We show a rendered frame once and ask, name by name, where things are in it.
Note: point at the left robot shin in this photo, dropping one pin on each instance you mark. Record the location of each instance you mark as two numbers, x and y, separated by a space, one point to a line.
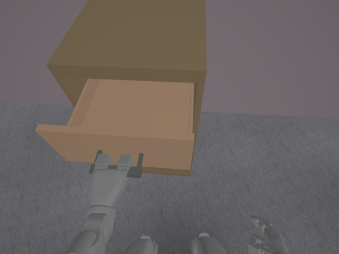
145 237

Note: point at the handle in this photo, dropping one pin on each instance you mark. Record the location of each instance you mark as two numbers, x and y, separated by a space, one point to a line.
134 172

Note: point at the drawer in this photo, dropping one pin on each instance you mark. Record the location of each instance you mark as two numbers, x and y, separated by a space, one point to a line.
128 117

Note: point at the robot left forearm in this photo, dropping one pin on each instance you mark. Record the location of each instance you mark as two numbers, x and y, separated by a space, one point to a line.
95 232

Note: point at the right robot thigh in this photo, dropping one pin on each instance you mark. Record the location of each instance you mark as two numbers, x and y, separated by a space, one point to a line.
206 245

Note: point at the left robot hand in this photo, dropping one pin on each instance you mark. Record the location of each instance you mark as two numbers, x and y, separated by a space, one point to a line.
106 186

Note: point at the cabinet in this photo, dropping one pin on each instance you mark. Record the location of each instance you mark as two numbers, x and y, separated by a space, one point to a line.
143 40

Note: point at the right robot hand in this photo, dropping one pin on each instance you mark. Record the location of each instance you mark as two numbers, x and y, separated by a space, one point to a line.
271 242

